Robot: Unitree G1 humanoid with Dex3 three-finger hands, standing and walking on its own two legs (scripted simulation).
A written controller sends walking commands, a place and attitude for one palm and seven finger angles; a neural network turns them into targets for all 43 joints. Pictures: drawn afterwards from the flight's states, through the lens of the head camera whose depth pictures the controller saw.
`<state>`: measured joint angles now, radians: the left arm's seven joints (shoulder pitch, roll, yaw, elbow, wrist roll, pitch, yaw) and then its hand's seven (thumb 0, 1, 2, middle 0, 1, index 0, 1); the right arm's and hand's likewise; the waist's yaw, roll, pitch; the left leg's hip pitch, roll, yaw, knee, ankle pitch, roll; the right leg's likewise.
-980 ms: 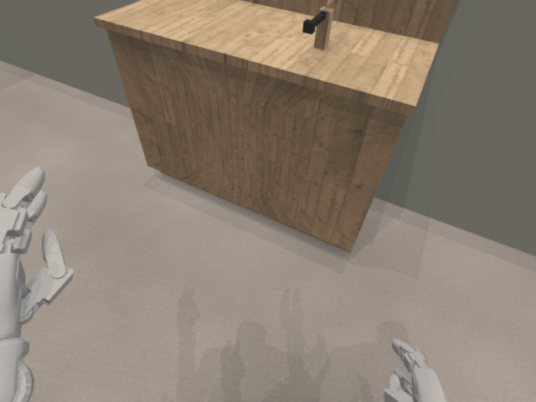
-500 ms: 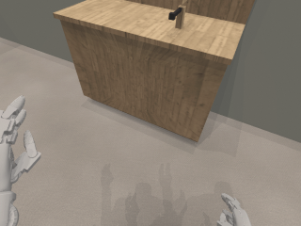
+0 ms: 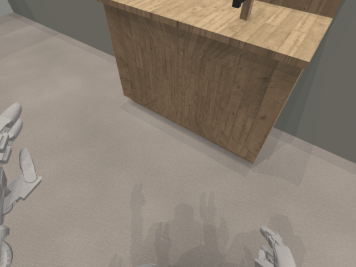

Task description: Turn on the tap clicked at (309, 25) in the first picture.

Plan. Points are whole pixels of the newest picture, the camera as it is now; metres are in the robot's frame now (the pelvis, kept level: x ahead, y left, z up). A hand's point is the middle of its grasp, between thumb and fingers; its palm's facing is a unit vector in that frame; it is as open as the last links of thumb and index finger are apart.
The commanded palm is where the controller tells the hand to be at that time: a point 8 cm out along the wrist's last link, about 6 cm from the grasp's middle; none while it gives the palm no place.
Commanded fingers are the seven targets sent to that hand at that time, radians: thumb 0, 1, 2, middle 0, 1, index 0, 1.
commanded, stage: walk around to get in front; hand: left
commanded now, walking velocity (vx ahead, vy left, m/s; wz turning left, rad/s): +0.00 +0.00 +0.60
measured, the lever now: (236, 2) +1.03 -0.18 +0.16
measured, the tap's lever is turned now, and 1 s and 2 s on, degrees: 0 0 0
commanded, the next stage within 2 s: none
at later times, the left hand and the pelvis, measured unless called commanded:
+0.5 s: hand out of the picture +0.07 +0.27 +0.19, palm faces +0.63 -0.64 -0.43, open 7.4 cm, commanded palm +0.01 +0.30 +0.19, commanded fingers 0.00 0.90 0.90 -0.20 -0.30 -0.20 -0.30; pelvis -0.04 -0.02 +0.01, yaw +20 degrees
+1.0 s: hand out of the picture -0.06 +0.27 +0.19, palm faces +0.80 -0.42 -0.43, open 7.4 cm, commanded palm -0.14 +0.27 +0.19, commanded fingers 0.00 0.90 0.90 -0.20 -0.30 -0.20 -0.30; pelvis -0.09 -0.05 +0.01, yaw +39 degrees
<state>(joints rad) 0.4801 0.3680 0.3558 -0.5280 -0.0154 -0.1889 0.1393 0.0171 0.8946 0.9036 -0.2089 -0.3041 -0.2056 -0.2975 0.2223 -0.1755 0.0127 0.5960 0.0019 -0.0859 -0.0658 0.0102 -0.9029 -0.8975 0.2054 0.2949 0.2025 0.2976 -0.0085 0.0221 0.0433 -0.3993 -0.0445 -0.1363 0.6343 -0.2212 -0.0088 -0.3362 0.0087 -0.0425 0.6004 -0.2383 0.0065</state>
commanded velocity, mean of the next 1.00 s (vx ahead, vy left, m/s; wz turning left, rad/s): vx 0.00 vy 0.00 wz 0.60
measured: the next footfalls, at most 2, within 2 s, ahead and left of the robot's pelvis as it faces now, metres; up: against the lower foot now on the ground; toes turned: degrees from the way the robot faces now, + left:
left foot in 0.22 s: +0.03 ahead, +0.14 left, +0.00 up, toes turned +14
right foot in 0.54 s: +0.02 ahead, -0.12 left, +0.00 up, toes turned +19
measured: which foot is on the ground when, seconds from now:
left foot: down 0.00-0.00, up 0.02-0.20, down 0.22-0.54, up 0.56-0.84, down 0.86-1.00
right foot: down 0.00-0.24, up 0.26-0.52, down 0.54-0.88, up 0.90-1.00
